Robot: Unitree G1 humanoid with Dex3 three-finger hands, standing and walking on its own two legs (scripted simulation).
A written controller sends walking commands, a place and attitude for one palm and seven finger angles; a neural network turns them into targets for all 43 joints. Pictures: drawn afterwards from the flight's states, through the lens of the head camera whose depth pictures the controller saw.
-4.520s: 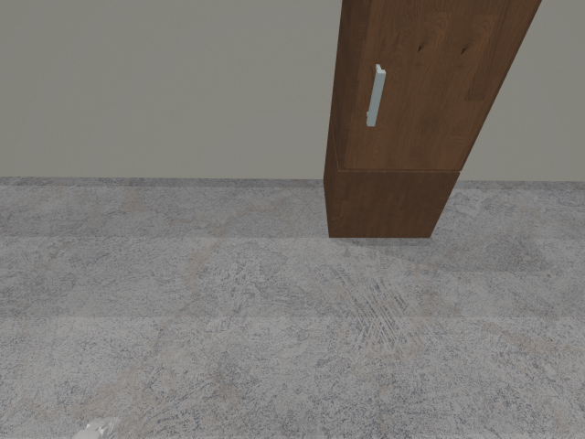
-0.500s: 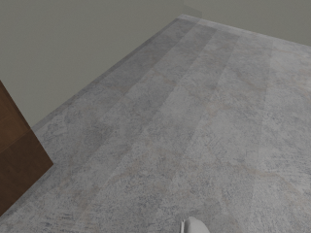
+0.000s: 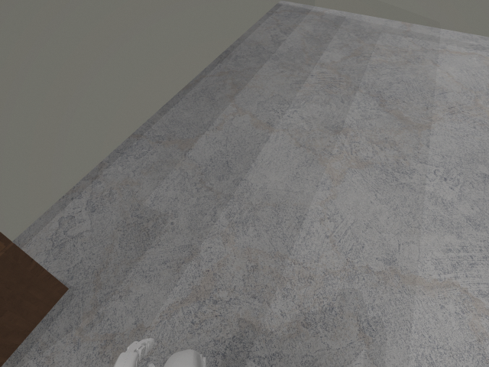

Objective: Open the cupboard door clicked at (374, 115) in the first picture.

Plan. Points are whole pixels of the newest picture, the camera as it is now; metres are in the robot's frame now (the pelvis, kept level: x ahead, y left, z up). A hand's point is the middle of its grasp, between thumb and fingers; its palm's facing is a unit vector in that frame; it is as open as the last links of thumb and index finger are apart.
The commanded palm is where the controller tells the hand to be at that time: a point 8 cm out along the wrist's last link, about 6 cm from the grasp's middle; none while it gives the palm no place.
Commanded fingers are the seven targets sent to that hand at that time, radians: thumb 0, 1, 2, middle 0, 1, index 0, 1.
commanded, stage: turn to face it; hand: left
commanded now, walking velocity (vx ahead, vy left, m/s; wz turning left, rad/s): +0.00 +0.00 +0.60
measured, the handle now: out of the picture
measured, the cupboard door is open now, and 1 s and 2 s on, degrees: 0 0 0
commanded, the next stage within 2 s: take the last steps up to it in 1.72 s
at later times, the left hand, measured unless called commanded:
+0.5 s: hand out of the picture +0.04 +0.27 -0.16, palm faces +0.29 -0.92 -0.27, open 7.4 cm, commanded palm none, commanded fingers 0.00 0.90 0.90 -0.20 -0.30 -0.20 -0.30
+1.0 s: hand out of the picture -0.05 +0.17 -0.16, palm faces +0.58 -0.78 -0.24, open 7.4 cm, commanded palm none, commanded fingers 0.00 0.90 0.90 -0.20 -0.30 -0.20 -0.30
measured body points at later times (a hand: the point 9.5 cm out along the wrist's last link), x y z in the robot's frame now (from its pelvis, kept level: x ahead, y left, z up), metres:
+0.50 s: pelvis +0.02 +0.03 +0.01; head +0.06 +0.05 +0.45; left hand +0.03 +0.32 -0.14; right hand +0.14 -0.19 -0.14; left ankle +0.07 +0.14 -0.73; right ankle +0.03 -0.13 -0.67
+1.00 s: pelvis +0.01 -0.02 +0.00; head +0.05 +0.00 +0.45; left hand -0.08 +0.21 -0.14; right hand +0.24 -0.20 -0.14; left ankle -0.08 +0.09 -0.70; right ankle +0.05 -0.13 -0.73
